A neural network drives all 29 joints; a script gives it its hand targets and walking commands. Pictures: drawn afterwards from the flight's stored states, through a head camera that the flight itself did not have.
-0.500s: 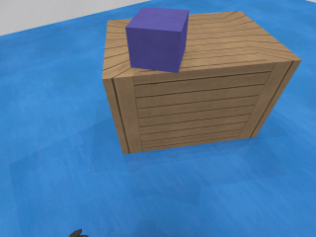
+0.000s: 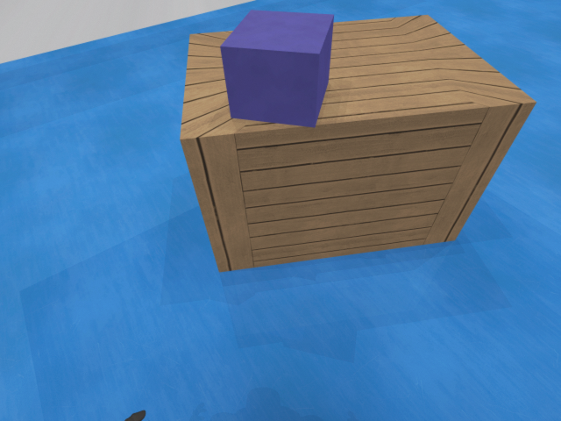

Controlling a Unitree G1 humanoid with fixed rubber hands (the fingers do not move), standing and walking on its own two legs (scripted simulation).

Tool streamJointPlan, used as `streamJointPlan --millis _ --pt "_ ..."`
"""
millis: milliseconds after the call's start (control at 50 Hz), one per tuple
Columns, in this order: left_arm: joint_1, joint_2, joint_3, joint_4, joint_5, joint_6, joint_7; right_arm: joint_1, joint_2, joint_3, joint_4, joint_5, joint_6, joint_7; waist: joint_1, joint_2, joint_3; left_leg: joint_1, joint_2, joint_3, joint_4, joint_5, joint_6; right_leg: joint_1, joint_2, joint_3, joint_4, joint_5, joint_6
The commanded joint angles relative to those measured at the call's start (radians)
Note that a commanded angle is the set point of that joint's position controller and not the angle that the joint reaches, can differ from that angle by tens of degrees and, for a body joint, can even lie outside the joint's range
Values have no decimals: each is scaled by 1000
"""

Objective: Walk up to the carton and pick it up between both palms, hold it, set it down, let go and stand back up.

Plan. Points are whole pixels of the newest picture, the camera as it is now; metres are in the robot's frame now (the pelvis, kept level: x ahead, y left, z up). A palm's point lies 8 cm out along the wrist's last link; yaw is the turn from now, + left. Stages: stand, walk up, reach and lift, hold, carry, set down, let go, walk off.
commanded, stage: stand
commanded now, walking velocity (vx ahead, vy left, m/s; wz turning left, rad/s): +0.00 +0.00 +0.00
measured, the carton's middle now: (281, 66) +1.02 +0.05 +0.02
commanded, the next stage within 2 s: walk up in 0.46 s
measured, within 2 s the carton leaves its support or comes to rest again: neither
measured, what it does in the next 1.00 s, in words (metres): steps on the spot: right foot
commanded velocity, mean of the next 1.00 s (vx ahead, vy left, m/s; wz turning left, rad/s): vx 0.00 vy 0.00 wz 0.00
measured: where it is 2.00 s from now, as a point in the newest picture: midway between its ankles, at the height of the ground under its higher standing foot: outside the picture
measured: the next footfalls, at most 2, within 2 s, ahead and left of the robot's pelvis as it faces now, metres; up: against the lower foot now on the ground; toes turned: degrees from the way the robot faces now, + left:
right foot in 0.96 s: +0.11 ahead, -0.17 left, +0.00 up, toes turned -1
left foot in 1.40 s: +0.22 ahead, +0.04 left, +0.00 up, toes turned +12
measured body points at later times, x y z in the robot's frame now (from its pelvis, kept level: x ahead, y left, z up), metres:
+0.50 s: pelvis +0.01 +0.00 +0.00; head +0.01 -0.01 +0.45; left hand +0.10 +0.27 -0.12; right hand +0.10 -0.24 -0.15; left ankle +0.04 +0.10 -0.74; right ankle +0.04 -0.13 -0.73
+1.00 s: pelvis +0.03 -0.07 -0.01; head +0.05 -0.08 +0.44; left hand +0.12 +0.24 -0.12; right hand +0.06 -0.33 -0.16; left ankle +0.04 +0.10 -0.73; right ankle +0.07 -0.17 -0.74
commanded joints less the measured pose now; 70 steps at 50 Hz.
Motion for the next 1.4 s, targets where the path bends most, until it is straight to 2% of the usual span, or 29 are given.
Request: streamJointPlan --millis 0,40,100,220,300,340,480,560,600,620,640,660,680,720,780,820,860,900,920,940,960,1000,1080,1200,1260,1300,1340,1360,1380 --pt "-48 233 53 25 -1 -36 11 -97 -321 -79 -82 -9 -36 -3 11 56 -71 37 120 -148 -245 -10 11 119 -109 74 -113 73 -42" --pt "-48 228 49 20 -7 -49 14 -47 -313 -79 -62 -16 -31 -6 6 -8 -89 74 124 -141 -219 40 18 101 -108 77 -120 74 -41" --pt "-65 210 46 28 -5 -45 12 -84 -274 -69 -81 -14 -33 2 3 80 -59 42 117 -144 -239 40 14 82 -108 74 -122 24 -42" --pt "-14 232 52 35 -7 -32 9 -82 -317 -76 -70 -13 -31 2 18 39 -38 -5 134 -186 -283 -143 17 87 -101 80 -105 13 -52" --pt "-32 213 45 26 -15 -37 12 -61 -309 -78 -59 -22 -39 -5 18 -12 -67 67 128 -173 -252 5 26 82 -115 89 -111 49 -59" --pt "-67 210 45 20 -7 -42 13 -53 -301 -71 -63 -7 -38 3 -3 43 -114 104 132 -149 -230 109 15 98 -115 84 -114 80 -53" --pt "-39 219 47 29 -2 -33 19 -45 -277 -69 -71 -12 -33 -4 -13 -8 -43 63 126 -136 -203 109 7 77 -108 77 -122 72 -49" --pt "-49 213 39 15 -7 -36 10 -51 -304 -70 -55 -14 -34 -6 -8 74 -75 52 143 -179 -271 -10 14 101 -108 68 -99 62 -45" --pt "-61 210 50 33 -5 -44 18 -38 -268 -64 -59 -10 -30 -4 -20 -11 -60 67 137 -173 -251 71 15 97 -111 69 -113 70 -52" --pt "-51 208 44 27 -3 -41 14 -59 -303 -77 -57 -12 -34 -3 0 0 -73 56 134 -175 -245 37 16 95 -105 67 -120 70 -51" --pt "-40 323 80 -39 28 -41 -14 65 -412 -118 -99 -23 -48 2 -21 -28 -129 133 143 -230 -206 -401 87 1 -38 20 16 -320 -78" --pt "-41 316 87 -43 35 -32 -26 139 -459 -139 -76 -35 -50 4 -54 22 -64 186 202 -351 -273 -614 120 -197 -22 -1 128 -443 -70" --pt "-65 315 95 -69 41 -23 -32 189 -488 -156 -71 -39 -56 3 -73 149 3 206 315 -518 -385 -719 167 -334 -13 -4 310 -359 -50" --pt "-39 327 93 -73 39 -26 -37 176 -487 -164 -91 -36 -64 0 -54 39 37 219 374 -567 -405 -643 225 -426 -62 45 396 -300 -45" --pt "-10 320 104 -80 35 -28 -48 127 -448 -167 -143 -38 -76 -2 -16 89 43 192 317 -455 -374 -477 194 -413 -112 69 408 -221 -43" --pt "-48 304 97 -103 25 -38 -57 137 -440 -155 -161 -42 -74 -4 -43 166 28 196 296 -369 -316 -322 199 -367 -109 48 284 -262 -30" --pt "-8 326 115 -111 29 -36 -62 94 -466 -165 -194 -47 -71 0 -1 175 -25 123 296 -323 -261 -283 196 -213 -124 43 221 -240 -45" --pt "164 317 122 -37 22 -45 -51 1 -434 -153 -231 -35 -56 4 93 171 -68 -75 179 -136 -38 -199 105 120 -71 -7 -33 -145 -78" --pt "279 333 138 14 25 -52 -39 4 -341 -123 -234 -48 -46 3 157 52 -95 -236 67 -62 209 -172 68 356 -61 54 -101 -177 -70" --pt "355 437 162 9 42 -63 -23 60 -240 -88 -253 -32 -50 1 189 -249 -81 -479 -93 -11 516 -362 32 446 -249 381 -228 -328 -95" --pt "234 437 157 -16 45 -63 -11 104 -254 -87 -239 -19 -48 -10 89 -224 5 -581 -90 -72 601 -337 10 353 -356 559 -293 -424 -156" --pt "107 453 156 -73 23 -44 -14 136 -394 -115 -211 -11 -48 -12 71 -161 97 -455 11 -112 598 -247 31 113 -379 578 -378 -647 -185" --pt "83 394 124 -98 15 -61 -23 160 -403 -116 -188 5 -49 10 36 -183 97 -342 70 -86 510 -112 -2 108 -274 284 -309 -349 -164" --pt "134 392 120 -112 18 -47 -25 47 -380 -112 -237 -12 -46 8 61 -71 216 -354 55 -52 296 -148 -10 144 -316 244 -299 -139 -232" --pt "176 397 123 -106 12 -46 -21 43 -366 -110 -240 -5 -50 4 73 -138 169 -315 59 -13 195 -128 15 220 -314 178 -235 108 -193" --pt "135 391 108 -129 18 -39 -29 105 -356 -106 -228 -12 -56 1 21 -111 129 -144 39 43 132 -109 22 136 -322 120 -145 302 -226" --pt "62 360 105 -147 7 -28 -26 276 -357 -126 -185 -12 -67 -14 -69 -74 -6 168 -22 140 -121 91 34 92 -171 -101 179 430 -165" --pt "55 311 89 -168 -4 -27 -27 412 -394 -140 -158 -23 -69 -31 -125 -6 -119 381 17 56 -93 191 54 -36 -91 -153 389 343 -94" --pt "75 246 81 -178 -7 -25 -22 469 -485 -172 -147 -32 -65 -46 -140 178 -141 563 198 -319 -101 -19 167 -312 -16 -134 660 29 -39"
